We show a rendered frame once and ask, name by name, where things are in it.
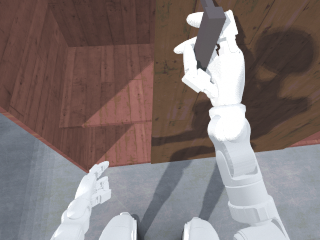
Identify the robot left shin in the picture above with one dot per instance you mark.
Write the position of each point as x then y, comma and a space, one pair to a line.
125, 213

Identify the robot left hand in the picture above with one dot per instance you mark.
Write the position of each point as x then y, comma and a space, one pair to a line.
97, 192

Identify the right robot forearm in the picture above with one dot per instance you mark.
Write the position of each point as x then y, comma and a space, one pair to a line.
249, 201

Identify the robot right hand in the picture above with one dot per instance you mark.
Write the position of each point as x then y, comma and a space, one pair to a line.
227, 70

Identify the robot right upper arm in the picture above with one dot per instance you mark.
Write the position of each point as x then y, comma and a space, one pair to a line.
268, 231

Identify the wardrobe door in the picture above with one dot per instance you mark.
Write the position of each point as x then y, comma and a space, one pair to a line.
280, 42
315, 136

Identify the left robot thigh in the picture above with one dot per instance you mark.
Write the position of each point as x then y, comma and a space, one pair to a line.
120, 227

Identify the left robot forearm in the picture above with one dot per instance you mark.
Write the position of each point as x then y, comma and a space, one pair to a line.
74, 221

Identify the handle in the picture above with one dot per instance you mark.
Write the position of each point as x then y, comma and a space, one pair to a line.
212, 22

